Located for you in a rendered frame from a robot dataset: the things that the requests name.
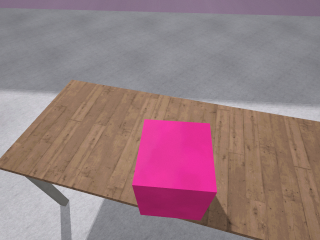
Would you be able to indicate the carton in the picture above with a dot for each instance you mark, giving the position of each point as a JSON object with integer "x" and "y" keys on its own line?
{"x": 174, "y": 175}

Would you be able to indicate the table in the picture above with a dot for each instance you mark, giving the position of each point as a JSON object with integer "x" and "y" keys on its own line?
{"x": 267, "y": 166}

